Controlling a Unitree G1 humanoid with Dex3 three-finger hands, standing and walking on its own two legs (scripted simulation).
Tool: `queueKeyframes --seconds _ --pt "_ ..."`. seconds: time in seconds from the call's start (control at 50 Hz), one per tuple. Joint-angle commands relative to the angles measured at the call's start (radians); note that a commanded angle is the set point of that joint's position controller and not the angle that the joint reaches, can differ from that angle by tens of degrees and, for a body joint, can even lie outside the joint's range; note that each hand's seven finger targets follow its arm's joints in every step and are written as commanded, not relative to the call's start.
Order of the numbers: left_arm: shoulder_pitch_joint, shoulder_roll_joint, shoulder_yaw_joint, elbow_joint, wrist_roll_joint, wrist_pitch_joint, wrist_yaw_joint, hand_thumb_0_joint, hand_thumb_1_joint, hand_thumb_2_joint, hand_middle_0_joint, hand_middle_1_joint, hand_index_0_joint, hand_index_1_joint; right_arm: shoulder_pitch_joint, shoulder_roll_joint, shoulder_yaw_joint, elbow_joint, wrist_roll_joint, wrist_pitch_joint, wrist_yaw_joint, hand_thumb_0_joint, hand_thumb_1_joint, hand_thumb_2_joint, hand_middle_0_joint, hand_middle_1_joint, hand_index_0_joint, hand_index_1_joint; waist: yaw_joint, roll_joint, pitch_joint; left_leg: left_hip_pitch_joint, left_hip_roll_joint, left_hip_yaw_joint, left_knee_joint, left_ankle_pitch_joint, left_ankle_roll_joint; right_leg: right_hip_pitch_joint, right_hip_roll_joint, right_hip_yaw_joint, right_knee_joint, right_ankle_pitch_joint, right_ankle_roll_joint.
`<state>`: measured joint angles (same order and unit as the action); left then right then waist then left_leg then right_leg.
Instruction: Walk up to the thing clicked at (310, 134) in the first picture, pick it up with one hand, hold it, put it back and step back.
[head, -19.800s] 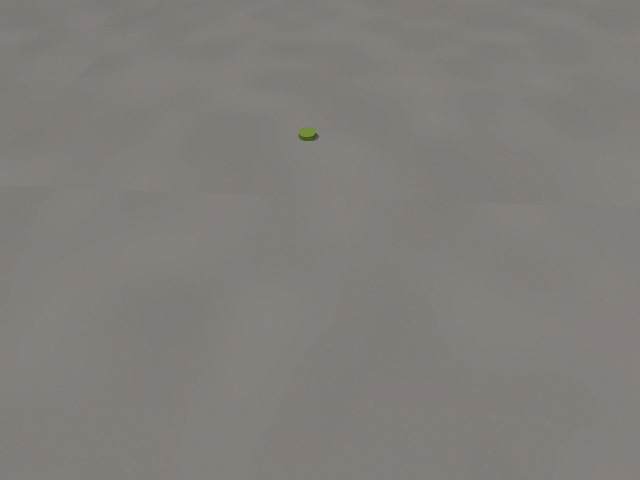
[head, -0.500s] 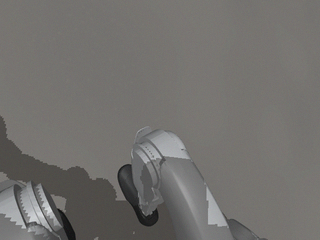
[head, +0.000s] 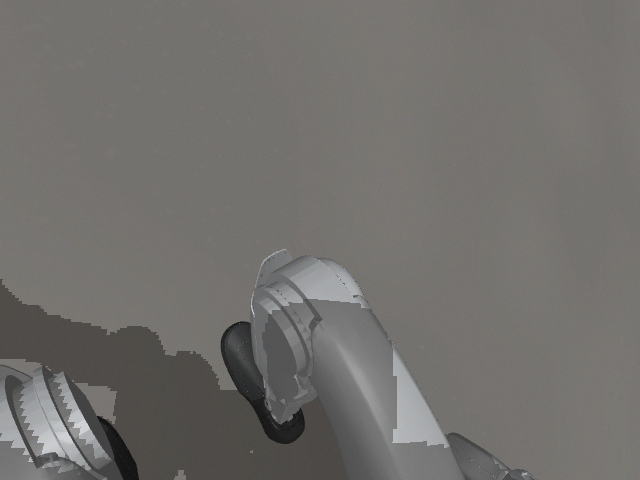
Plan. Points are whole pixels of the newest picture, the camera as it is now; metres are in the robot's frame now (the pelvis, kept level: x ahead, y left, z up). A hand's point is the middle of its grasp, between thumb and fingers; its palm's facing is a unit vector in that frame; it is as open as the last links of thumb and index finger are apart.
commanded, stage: close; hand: left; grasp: from above
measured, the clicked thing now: out of the picture +0.46 +0.31 -0.30
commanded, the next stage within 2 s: settle in 1.60 s
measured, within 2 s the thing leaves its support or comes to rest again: leaves its support in 1.98 s
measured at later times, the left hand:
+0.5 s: hand out of the picture +0.45 +0.30 -0.27, palm faces -0.44 -0.15 -0.89, open 13.8 cm
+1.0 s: hand out of the picture +0.44 +0.30 -0.27, palm faces -0.44 -0.15 -0.88, open 12.3 cm
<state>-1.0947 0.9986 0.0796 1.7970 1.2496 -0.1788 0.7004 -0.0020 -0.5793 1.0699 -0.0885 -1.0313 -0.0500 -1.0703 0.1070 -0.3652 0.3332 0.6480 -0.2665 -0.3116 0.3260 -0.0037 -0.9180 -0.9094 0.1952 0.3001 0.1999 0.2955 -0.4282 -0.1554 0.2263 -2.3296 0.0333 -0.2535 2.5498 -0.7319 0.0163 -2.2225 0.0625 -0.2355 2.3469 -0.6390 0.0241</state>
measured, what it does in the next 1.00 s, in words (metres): stands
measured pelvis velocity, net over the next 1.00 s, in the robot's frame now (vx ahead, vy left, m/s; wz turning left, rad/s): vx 0.00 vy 0.00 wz -0.01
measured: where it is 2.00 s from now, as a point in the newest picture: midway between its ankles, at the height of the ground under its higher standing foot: (205, 451)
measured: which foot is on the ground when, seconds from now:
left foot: down 0.00-1.00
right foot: down 0.00-1.00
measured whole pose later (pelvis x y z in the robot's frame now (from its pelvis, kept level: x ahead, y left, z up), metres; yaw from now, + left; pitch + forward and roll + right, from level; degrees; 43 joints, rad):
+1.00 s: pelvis +0.00 +0.00 +0.01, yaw -1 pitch +27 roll -16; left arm -1.10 1.03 0.05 1.79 1.21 -0.18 0.68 0.00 -0.27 0.92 -0.22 -1.05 -0.24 -1.04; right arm 0.10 -0.37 0.37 0.62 -0.26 -0.31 0.30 0.00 -0.91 -0.90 0.19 0.30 0.20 0.30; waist -0.43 -0.17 0.25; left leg -2.31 0.04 -0.27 2.53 -0.72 0.01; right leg -2.20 0.07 -0.25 2.31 -0.62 0.03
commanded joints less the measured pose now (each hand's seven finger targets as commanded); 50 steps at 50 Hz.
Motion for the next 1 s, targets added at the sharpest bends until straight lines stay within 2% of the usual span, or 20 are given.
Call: queueKeyframes --seconds 0.0,0.04,0.08,0.14,0.16,0.22,0.24,0.28,0.32,0.38,0.44,0.52,0.62,0.66,0.68,0.74,0.78,0.8,0.86,0.98 --pt "-0.239 0.216 0.02 -0.113 -0.027 0.003 0.032 0.0 -0.608 1.102 -0.081 -1.022 -0.029 -1.074 0.219 -0.347 -0.092 0.028 0.012 -0.004 -0.009 0.0 -0.906 -0.908 0.2 0.299 0.199 0.299 -0.061 0.557 -0.652 0.476 0.028 0.056 -0.269 0.254 -0.012 0.412 0.048 -0.054 -0.201 0.285 -0.038" --pt "-0.223 0.193 0.009 -0.095 -0.02 0.005 0.024 0.0 -0.602 1.09 -0.077 -1.032 -0.031 -1.079 0.21 -0.338 -0.088 0.017 0.013 -0.003 -0.009 0.0 -0.906 -0.909 0.2 0.299 0.199 0.299 -0.061 0.543 -0.645 0.467 0.029 0.051 -0.263 0.247 -0.012 0.395 0.047 -0.06 -0.194 0.277 -0.037" --pt "-0.211 0.17 -0.017 -0.092 -0.031 0.002 0.011 0.0 -0.578 1.088 -0.089 -1.013 -0.042 -1.06 0.2 -0.334 -0.083 0.014 0.013 -0.005 -0.007 0.0 -0.898 -0.903 0.2 0.299 0.2 0.299 -0.068 0.536 -0.624 0.463 0.029 0.051 -0.261 0.236 -0.012 0.395 0.048 -0.06 -0.192 0.273 -0.035" --pt "-0.231 0.204 -0.002 -0.109 -0.03 -0.005 0.013 0.0 -0.562 1.046 -0.085 -1.016 -0.051 -1.051 0.223 -0.347 -0.086 0.014 0.017 -0.002 -0.015 0.0 -0.899 -0.903 0.2 0.3 0.2 0.3 -0.07 0.543 -0.635 0.472 0.029 0.052 -0.273 0.236 -0.01 0.413 0.049 -0.057 -0.204 0.272 -0.037" --pt "-0.234 0.191 -0.018 -0.107 -0.027 -0.007 0.011 0.0 -0.556 1.045 -0.089 -1.013 -0.054 -1.049 0.214 -0.342 -0.079 0.011 0.015 -0.001 -0.014 0.0 -0.898 -0.904 0.2 0.3 0.2 0.299 -0.072 0.532 -0.627 0.463 0.029 0.052 -0.263 0.234 -0.009 0.409 0.049 -0.058 -0.201 0.273 -0.035" --pt "-0.227 0.194 -0.022 -0.091 -0.03 -0.01 0.013 0.0 -0.549 1.034 -0.084 -1.019 -0.053 -1.05 0.212 -0.342 -0.073 0.004 0.015 0.002 -0.021 0.0 -0.897 -0.903 0.2 0.3 0.2 0.3 -0.079 0.521 -0.608 0.455 0.029 0.052 -0.272 0.208 -0.009 0.406 0.049 -0.06 -0.212 0.253 -0.036" --pt "-0.242 0.196 -0.018 -0.109 -0.03 -0.014 0.017 0.0 -0.542 1.028 -0.085 -1.02 -0.057 -1.049 0.214 -0.346 -0.08 0.012 0.016 0.003 -0.023 0.0 -0.897 -0.903 0.2 0.3 0.2 0.3 -0.071 0.542 -0.619 0.462 0.032 0.047 -0.28 0.213 -0.012 0.396 0.051 -0.062 -0.211 0.249 -0.038" --pt "-0.242 0.19 -0.035 -0.105 -0.028 -0.013 0.014 0.0 -0.534 1.034 -0.098 -1.016 -0.065 -1.049 0.204 -0.345 -0.069 0.004 0.012 0.001 -0.022 0.0 -0.898 -0.904 0.2 0.299 0.2 0.299 -0.08 0.537 -0.613 0.465 0.032 0.046 -0.274 0.213 -0.012 0.401 0.05 -0.063 -0.206 0.257 -0.036" --pt "-0.232 0.2 -0.025 -0.103 -0.025 -0.009 0.023 0.0 -0.522 1.046 -0.101 -1.021 -0.069 -1.054 0.2 -0.349 -0.072 0.006 0.016 0.002 -0.026 0.0 -0.897 -0.903 0.2 0.299 0.2 0.299 -0.07 0.538 -0.625 0.477 0.036 0.04 -0.277 0.239 -0.016 0.399 0.051 -0.064 -0.204 0.274 -0.037" --pt "-0.229 0.184 -0.036 -0.088 -0.025 -0.007 0.025 0.0 -0.474 1.029 -0.118 -1.033 -0.097 -1.054 0.2 -0.348 -0.069 0.007 0.013 0.001 -0.023 0.0 -0.896 -0.903 0.2 0.299 0.2 0.299 -0.079 0.553 -0.599 0.484 0.037 0.034 -0.288 0.235 -0.022 0.385 0.049 -0.07 -0.199 0.269 -0.038" --pt "-0.228 0.213 -0.025 -0.084 -0.025 0.0 0.029 0.0 -0.467 1.003 -0.129 -1.02 -0.108 -1.041 0.204 -0.353 -0.066 0.001 0.015 0.003 -0.026 0.0 -0.898 -0.903 0.2 0.299 0.2 0.299 -0.077 0.551 -0.606 0.472 0.035 0.047 -0.285 0.226 -0.017 0.412 0.058 -0.063 -0.216 0.27 -0.038" --pt "-0.215 0.189 -0.032 -0.09 -0.035 0.003 0.029 0.0 -0.433 1.0 -0.145 -1.025 -0.128 -1.041 0.198 -0.345 -0.067 -0.001 0.014 0.001 -0.026 0.0 -0.898 -0.903 0.2 0.299 0.2 0.299 -0.073 0.529 -0.599 0.459 0.035 0.043 -0.282 0.223 -0.014 0.403 0.055 -0.066 -0.22 0.262 -0.036" --pt "-0.219 0.188 -0.038 -0.091 -0.046 0.0 0.026 0.0 -0.365 0.991 -0.177 -1.042 -0.17 -1.048 0.202 -0.352 -0.065 0.0 0.013 0.002 -0.027 0.0 -0.897 -0.903 0.2 0.299 0.2 0.299 -0.079 0.541 -0.616 0.484 0.038 0.04 -0.287 0.241 -0.018 0.427 0.06 -0.07 -0.22 0.281 -0.036" --pt "-0.237 0.182 -0.053 -0.104 -0.042 -0.002 0.02 0.0 -0.35 0.953 -0.172 -1.048 -0.178 -1.041 0.205 -0.35 -0.06 -0.007 0.012 0.0 -0.024 0.0 -0.898 -0.903 0.2 0.299 0.2 0.299 -0.092 0.536 -0.612 0.479 0.036 0.04 -0.278 0.236 -0.014 0.421 0.057 -0.07 -0.221 0.283 -0.034" --pt "-0.238 0.195 -0.04 -0.115 -0.049 -0.003 0.024 0.0 -0.332 0.958 -0.179 -1.058 -0.187 -1.048 0.202 -0.356 -0.066 -0.004 0.018 0.0 -0.029 0.0 -0.898 -0.903 0.2 0.299 0.2 0.299 -0.077 0.538 -0.62 0.48 0.038 0.039 -0.282 0.243 -0.016 0.42 0.057 -0.07 -0.222 0.282 -0.035" --pt "-0.23 0.194 -0.05 -0.1 -0.04 -0.004 0.017 0.0 -0.303 0.917 -0.182 -1.051 -0.201 -1.03 0.191 -0.349 -0.055 -0.003 0.013 -0.006 -0.023 0.0 -0.897 -0.902 0.2 0.299 0.2 0.299 -0.079 0.549 -0.591 0.484 0.037 0.036 -0.279 0.239 -0.02 0.398 0.049 -0.071 -0.207 0.278 -0.033" --pt "-0.234 0.227 -0.026 -0.111 -0.045 -0.002 0.024 0.0 -0.296 0.927 -0.193 -1.057 -0.21 -1.039 0.201 -0.359 -0.058 -0.002 0.019 0.002 -0.028 0.0 -0.898 -0.903 0.2 0.299 0.2 0.299 -0.075 0.546 -0.615 0.482 0.039 0.04 -0.287 0.243 -0.017 0.429 0.059 -0.065 -0.225 0.284 -0.035" --pt "-0.237 0.211 -0.038 -0.111 -0.042 -0.002 0.021 0.0 -0.286 0.917 -0.201 -1.048 -0.218 -1.029 0.199 -0.347 -0.054 -0.004 0.016 0.001 -0.026 0.0 -0.898 -0.903 0.2 0.299 0.2 0.299 -0.079 0.543 -0.61 0.482 0.036 0.044 -0.279 0.242 -0.017 0.432 0.054 -0.062 -0.219 0.288 -0.035" --pt "-0.212 0.207 -0.032 -0.103 -0.043 0.001 0.022 0.0 -0.27 0.938 -0.223 -1.045 -0.234 -1.033 0.205 -0.344 -0.056 0.0 0.016 0.005 -0.03 0.0 -0.899 -0.903 0.2 0.299 0.2 0.299 -0.074 0.544 -0.637 0.482 0.037 0.051 -0.274 0.274 -0.015 0.457 0.064 -0.063 -0.23 0.312 -0.035" --pt "-0.227 0.196 -0.05 -0.092 -0.05 -0.007 0.016 0.0 -0.136 0.879 -0.281 -1.06 -0.318 -1.02 0.19 -0.347 -0.056 -0.008 0.017 0.01 -0.039 0.0 -0.897 -0.902 0.2 0.299 0.2 0.299 -0.083 0.533 -0.592 0.461 0.039 0.039 -0.286 0.203 -0.014 0.417 0.06 -0.068 -0.228 0.25 -0.037"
